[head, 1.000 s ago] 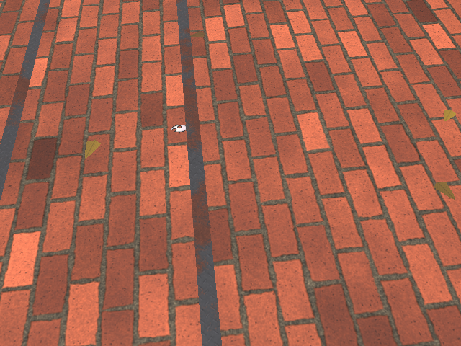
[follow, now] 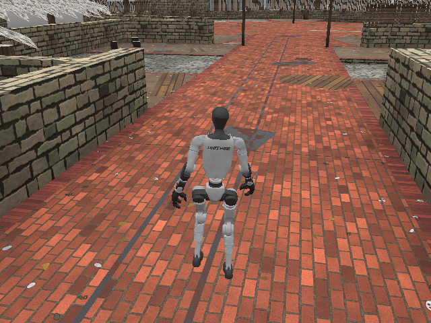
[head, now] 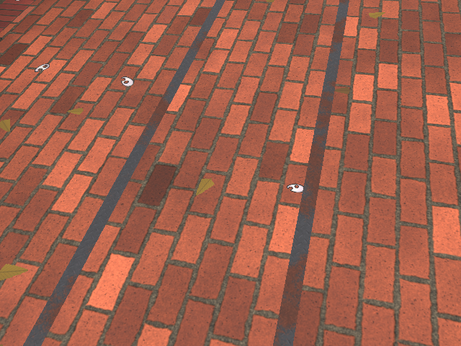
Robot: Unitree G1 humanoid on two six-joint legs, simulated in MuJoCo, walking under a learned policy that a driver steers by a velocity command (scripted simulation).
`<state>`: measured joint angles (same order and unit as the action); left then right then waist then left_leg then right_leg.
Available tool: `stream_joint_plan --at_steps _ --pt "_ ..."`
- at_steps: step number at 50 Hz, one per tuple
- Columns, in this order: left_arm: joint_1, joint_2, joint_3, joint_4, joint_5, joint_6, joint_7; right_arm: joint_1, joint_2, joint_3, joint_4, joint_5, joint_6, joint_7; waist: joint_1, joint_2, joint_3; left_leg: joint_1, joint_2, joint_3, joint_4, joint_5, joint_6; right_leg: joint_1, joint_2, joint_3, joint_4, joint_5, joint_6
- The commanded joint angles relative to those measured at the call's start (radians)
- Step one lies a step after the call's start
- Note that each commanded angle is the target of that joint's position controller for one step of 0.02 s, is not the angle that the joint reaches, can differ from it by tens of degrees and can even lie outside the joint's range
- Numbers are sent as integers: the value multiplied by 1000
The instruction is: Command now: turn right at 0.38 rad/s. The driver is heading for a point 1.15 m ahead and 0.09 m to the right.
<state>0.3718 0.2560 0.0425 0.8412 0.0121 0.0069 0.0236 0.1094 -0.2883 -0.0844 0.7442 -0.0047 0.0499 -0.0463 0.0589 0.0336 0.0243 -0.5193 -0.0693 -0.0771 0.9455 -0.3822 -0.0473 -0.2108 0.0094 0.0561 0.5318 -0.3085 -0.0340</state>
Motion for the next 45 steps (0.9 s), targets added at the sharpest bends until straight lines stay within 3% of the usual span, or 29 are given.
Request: stream_joint_plan --at_steps 1,4,7,12,15,16,17,18,19,20,21,22,23,26,29,30,31,33,34,35,36,37,38,40,41,43,45 --pt "-129 159 36 -110 -25 -23 17 -60 -69 -30 -68 2 -15 -7 -57 -172 20 -75 23 -16 147 8 -38 26 -196 292 -237 261 -148" --pt "-40 176 50 -100 -29 -13 24 -108 -48 -19 -83 14 -31 -13 -11 -181 -33 -122 30 -14 -12 8 -54 211 -190 311 -180 406 -157" --pt "-36 209 65 -117 -29 4 30 -124 -50 -13 -83 25 -44 -5 5 -200 -63 -48 21 -14 -151 -16 -59 236 -190 356 -157 433 -167" --pt "-127 231 77 -164 -33 26 22 -63 -86 -17 -57 37 -64 18 -20 -225 -91 129 -3 -20 -330 -15 -46 170 -183 446 -147 543 -176" --pt "-199 226 78 -189 -54 35 24 18 -102 -24 -25 34 -79 34 -70 -205 -110 271 6 -5 -592 162 -15 137 -141 464 -101 514 -133" --pt "-206 211 74 -197 -57 37 27 51 -122 -32 -9 29 -80 34 -78 -184 -118 383 50 -11 -675 283 5 60 -103 438 -71 402 -93" --pt "-159 166 63 -194 -41 37 24 60 -170 -42 -13 14 -74 30 -51 -43 -150 525 207 -144 -668 358 68 -81 -24 343 75 131 -43" --pt "-111 133 56 -211 -36 29 23 24 -241 -51 -27 -15 -65 30 -6 203 -106 547 393 -370 -646 591 217 -304 148 180 224 -299 17" --pt "-101 224 81 -200 -22 20 22 0 -201 -42 -42 -36 -69 33 -21 166 -83 464 491 -414 -653 614 316 -341 76 156 457 -354 62" --pt "-97 274 100 -180 -31 22 19 -56 -144 -23 -57 -29 -73 31 -4 98 -57 424 435 -315 -648 569 300 -335 46 145 556 -285 77" --pt "-98 260 102 -164 -28 30 21 -86 -116 -15 -59 -16 -74 29 0 78 -40 409 356 -229 -638 501 258 -338 42 135 593 -222 93" --pt "-100 238 97 -159 -22 38 24 -84 -101 -7 -55 1 -75 27 -12 88 -32 418 323 -187 -631 493 245 -360 45 136 635 -172 109" --pt "-108 212 88 -164 -22 41 21 -69 -102 -2 -45 7 -73 24 -22 99 -24 410 309 -156 -627 552 254 -361 49 128 663 -147 123" --pt "-181 169 66 -203 -32 31 17 3 -118 -1 -14 -1 -64 16 -68 114 -29 472 295 -104 -629 612 284 -370 37 82 549 -111 142" --pt "-201 96 30 -209 -5 24 13 -13 -104 16 5 3 -62 26 -66 122 -68 442 269 -76 -614 609 270 -182 -33 29 257 -106 144" --pt "-210 85 23 -205 -4 21 11 -4 -117 15 13 5 -61 34 -79 141 -62 406 258 -75 -614 610 264 -110 -29 -5 168 -110 144" --pt "-210 104 29 -198 -8 19 12 20 -140 11 25 10 -60 41 -86 145 -51 389 253 -92 -605 608 262 -65 -7 -32 91 -75 143" --pt "-158 138 42 -172 -12 16 13 27 -167 8 38 31 -60 48 -47 126 -29 348 241 -119 -572 600 235 58 22 -56 -166 139 111" --pt "-151 185 53 -174 -11 15 20 59 -171 9 47 36 -69 50 -48 95 -35 303 232 -138 -563 560 191 146 -9 -10 -215 246 80" --pt "-115 244 66 -180 -7 18 33 67 -150 18 37 16 -83 55 -50 12 -97 243 200 -121 -515 445 133 268 -120 73 -155 487 44" --pt "-131 304 82 -174 -4 29 39 93 -108 26 26 13 -95 61 -88 -169 -128 162 106 -22 -464 217 75 297 -208 118 -85 579 -47" --pt "-139 247 74 -180 -1 31 29 48 -111 30 24 21 -91 56 -47 -188 -140 178 72 34 -394 84 36 239 -240 149 -118 483 -111" --pt "-158 215 67 -183 3 29 23 18 -128 22 15 29 -80 52 -40 -200 -99 142 62 56 -328 44 26 203 -259 171 -147 414 -130" --pt "-182 203 65 -194 6 19 26 30 -132 9 14 33 -51 41 -29 -272 -57 70 61 68 -121 -152 19 158 -321 209 -179 448 -174" --pt "-179 200 63 -195 9 8 28 42 -137 0 11 33 -36 40 -27 -262 -44 32 78 47 28 -253 12 136 -366 223 -189 524 -209" --pt "-231 196 63 -193 -3 -6 27 75 -115 -3 10 34 -14 39 -65 -197 -24 23 107 41 63 -216 3 96 -347 146 -190 528 -193" --pt "-279 201 67 -194 -9 -7 25 72 -95 4 1 29 -3 45 -69 -188 -31 81 118 74 -20 -131 -5 66 -314 68 -185 506 -168"
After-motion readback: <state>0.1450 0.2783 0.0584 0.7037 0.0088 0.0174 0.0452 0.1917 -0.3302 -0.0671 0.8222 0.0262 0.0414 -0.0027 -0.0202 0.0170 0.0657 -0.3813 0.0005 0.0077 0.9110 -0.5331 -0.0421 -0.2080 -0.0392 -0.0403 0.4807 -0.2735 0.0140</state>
